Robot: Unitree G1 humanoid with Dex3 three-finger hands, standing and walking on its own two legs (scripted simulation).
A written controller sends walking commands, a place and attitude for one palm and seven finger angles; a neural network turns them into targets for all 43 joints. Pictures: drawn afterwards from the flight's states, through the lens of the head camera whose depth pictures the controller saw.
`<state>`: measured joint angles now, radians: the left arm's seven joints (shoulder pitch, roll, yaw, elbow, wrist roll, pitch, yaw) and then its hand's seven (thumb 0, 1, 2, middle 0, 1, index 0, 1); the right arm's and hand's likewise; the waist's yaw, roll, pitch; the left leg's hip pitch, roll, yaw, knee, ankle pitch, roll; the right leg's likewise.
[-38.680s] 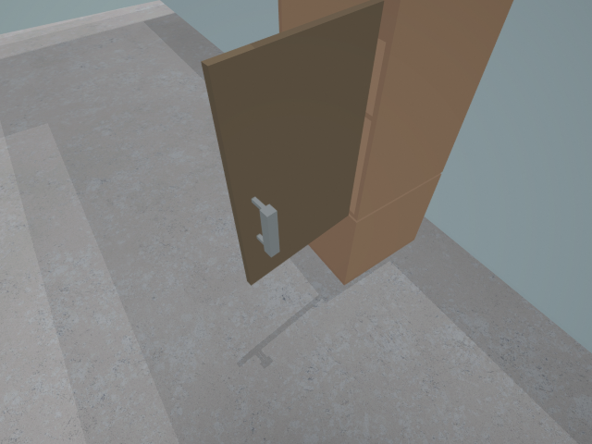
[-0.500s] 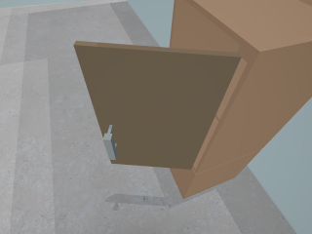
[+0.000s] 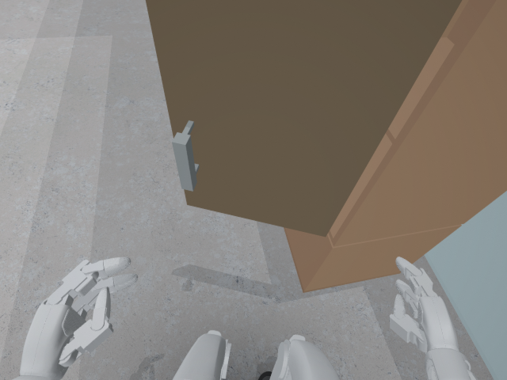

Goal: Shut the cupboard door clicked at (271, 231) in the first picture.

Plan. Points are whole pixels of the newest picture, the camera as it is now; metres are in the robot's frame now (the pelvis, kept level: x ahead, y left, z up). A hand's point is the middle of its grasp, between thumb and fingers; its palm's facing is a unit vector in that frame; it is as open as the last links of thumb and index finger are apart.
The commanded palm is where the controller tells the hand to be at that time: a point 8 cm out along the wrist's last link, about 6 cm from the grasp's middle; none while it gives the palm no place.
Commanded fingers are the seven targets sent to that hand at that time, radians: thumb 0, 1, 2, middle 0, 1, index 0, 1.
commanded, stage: raise the hand and make a fist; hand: left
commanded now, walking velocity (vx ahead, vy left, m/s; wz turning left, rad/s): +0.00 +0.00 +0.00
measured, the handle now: (189, 156) +0.50 +0.18 +0.01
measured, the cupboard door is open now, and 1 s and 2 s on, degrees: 65 65 65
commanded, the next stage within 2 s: bring the fist close to the handle in 1.38 s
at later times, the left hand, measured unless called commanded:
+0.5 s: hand (119, 283) +0.23 +0.22 +0.03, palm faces -0.11 -0.99 -0.01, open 3.4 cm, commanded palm +0.22 +0.27 +0.04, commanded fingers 0.00 0.90 0.90 -1.15 -1.34 -1.15 -1.34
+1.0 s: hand (95, 263) +0.25 +0.25 +0.05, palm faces -0.09 -1.00 -0.04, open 3.1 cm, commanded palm +0.23 +0.30 +0.04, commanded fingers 0.00 0.90 0.90 -1.30 -1.50 -1.30 -1.50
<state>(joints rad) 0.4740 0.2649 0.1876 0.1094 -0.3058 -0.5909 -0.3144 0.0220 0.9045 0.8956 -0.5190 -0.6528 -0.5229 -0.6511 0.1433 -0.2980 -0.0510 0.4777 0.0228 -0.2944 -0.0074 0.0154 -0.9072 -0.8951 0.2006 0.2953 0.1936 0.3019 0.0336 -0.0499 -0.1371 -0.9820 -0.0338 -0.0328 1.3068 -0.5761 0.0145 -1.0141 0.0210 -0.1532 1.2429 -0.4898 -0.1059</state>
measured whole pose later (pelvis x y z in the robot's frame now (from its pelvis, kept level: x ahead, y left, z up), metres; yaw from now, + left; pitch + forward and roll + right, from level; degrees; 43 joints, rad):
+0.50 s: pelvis +0.02 +0.04 +0.00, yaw -2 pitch +19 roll -3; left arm 0.42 0.24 0.14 0.03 -0.31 -0.49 -0.36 0.01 0.91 0.90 -0.97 -1.15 -0.97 -1.15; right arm 0.26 -0.27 -0.02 0.54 0.03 -0.22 -0.03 0.02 -0.90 -0.89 0.21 0.30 0.20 0.30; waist 0.00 0.02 -0.17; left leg -1.05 -0.05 0.01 1.32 -0.60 0.08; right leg -1.08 0.01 -0.11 1.24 -0.50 -0.05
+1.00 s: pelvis +0.02 +0.07 +0.00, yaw -2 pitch +19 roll -5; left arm 0.39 0.28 0.16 -0.07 -0.29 -0.42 -0.31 0.02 0.90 0.90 -1.29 -1.49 -1.29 -1.49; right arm 0.22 -0.24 0.03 0.45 0.02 -0.17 -0.01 0.02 -0.90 -0.89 0.21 0.30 0.20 0.30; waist 0.02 0.02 -0.18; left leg -1.05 -0.06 0.01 1.32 -0.61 0.09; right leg -1.07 0.00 -0.10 1.22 -0.49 -0.01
